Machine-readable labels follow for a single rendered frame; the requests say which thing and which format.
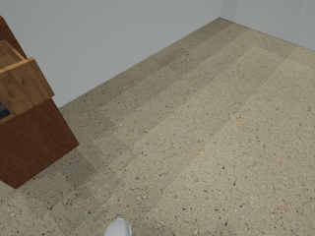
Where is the drawer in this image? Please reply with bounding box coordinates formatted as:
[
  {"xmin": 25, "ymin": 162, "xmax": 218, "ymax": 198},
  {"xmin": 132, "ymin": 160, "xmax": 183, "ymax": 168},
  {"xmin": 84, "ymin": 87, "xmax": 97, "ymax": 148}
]
[{"xmin": 0, "ymin": 39, "xmax": 55, "ymax": 124}]

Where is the handle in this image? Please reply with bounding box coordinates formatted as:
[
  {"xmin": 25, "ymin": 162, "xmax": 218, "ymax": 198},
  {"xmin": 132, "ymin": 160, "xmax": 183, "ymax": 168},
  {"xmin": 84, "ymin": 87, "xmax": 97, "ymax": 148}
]
[{"xmin": 0, "ymin": 101, "xmax": 11, "ymax": 120}]

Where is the cabinet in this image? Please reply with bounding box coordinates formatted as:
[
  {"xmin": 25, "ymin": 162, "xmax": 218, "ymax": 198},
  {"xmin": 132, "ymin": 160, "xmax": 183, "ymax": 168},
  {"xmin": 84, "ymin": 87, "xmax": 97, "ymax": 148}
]
[{"xmin": 0, "ymin": 16, "xmax": 80, "ymax": 190}]

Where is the left robot thigh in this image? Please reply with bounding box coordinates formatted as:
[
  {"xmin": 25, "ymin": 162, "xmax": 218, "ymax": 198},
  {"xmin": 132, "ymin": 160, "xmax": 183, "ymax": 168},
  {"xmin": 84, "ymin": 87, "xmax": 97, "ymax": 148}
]
[{"xmin": 103, "ymin": 220, "xmax": 132, "ymax": 236}]

